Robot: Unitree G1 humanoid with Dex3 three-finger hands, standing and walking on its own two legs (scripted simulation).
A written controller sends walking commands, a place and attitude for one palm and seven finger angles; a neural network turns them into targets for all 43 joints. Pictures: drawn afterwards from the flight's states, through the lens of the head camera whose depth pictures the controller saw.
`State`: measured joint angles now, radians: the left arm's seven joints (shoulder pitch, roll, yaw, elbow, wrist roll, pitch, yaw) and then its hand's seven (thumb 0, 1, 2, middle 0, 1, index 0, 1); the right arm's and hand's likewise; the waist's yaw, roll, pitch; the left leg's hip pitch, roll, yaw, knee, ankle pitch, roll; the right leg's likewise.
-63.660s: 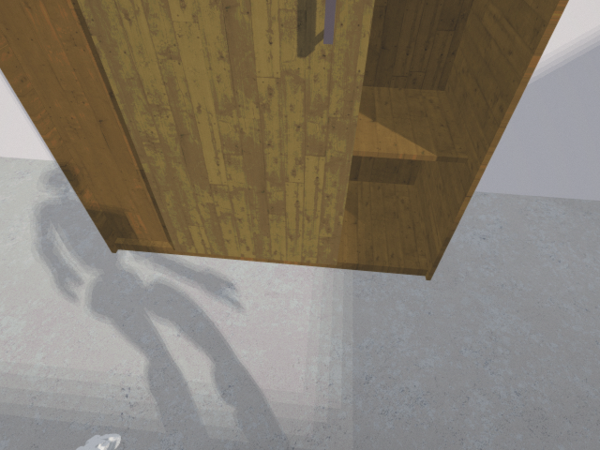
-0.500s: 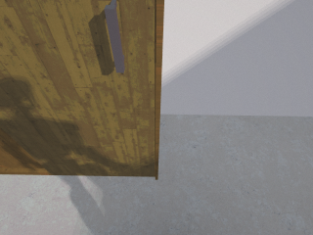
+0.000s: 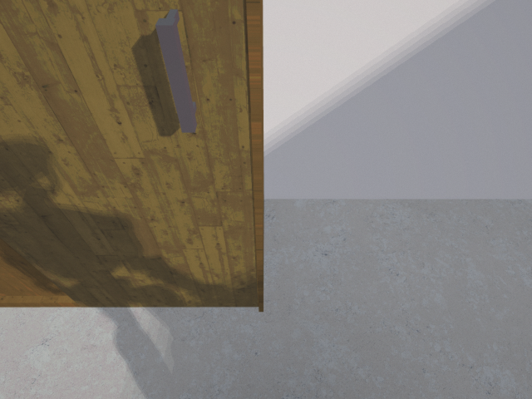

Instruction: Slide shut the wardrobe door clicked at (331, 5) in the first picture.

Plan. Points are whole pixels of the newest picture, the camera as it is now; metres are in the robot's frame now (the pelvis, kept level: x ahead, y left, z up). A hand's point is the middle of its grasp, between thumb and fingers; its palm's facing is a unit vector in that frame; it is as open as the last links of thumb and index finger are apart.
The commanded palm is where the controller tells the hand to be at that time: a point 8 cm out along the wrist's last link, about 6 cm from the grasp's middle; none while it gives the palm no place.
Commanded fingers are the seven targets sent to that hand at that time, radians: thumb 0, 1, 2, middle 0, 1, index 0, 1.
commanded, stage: look to check the result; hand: left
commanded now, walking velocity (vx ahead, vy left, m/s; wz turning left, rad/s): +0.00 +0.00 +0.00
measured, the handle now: (181, 74) +0.50 +0.15 +0.23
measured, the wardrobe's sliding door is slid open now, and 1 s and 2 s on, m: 0.00 0.00 0.00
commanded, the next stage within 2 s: stand and wait in 1.88 s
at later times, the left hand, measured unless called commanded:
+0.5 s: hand out of the picture +0.06 +0.21 -0.16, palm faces -0.02 -0.95 -0.30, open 7.4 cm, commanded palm none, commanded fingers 0.00 0.90 0.90 -0.20 -0.30 -0.20 -0.30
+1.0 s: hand out of the picture +0.07 +0.21 -0.16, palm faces -0.02 -0.95 -0.31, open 7.4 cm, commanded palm none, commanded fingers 0.00 0.90 0.90 -0.20 -0.30 -0.20 -0.30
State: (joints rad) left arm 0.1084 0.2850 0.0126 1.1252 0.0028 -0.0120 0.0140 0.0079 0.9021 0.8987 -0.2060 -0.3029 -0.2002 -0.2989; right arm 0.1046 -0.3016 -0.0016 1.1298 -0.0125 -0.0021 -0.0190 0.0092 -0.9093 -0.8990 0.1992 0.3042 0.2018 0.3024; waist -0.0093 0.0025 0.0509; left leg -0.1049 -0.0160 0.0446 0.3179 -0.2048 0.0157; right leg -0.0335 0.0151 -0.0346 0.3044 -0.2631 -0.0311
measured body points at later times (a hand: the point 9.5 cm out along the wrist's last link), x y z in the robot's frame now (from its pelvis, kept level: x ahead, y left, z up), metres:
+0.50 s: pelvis +0.00 -0.02 +0.00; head +0.02 -0.02 +0.45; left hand +0.06 +0.26 -0.14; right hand +0.05 -0.30 -0.15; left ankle -0.02 +0.11 -0.75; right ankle -0.06 -0.09 -0.75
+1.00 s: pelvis -0.01 -0.02 +0.00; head +0.02 -0.03 +0.45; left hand +0.07 +0.26 -0.14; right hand +0.05 -0.31 -0.15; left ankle -0.02 +0.11 -0.75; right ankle -0.06 -0.09 -0.75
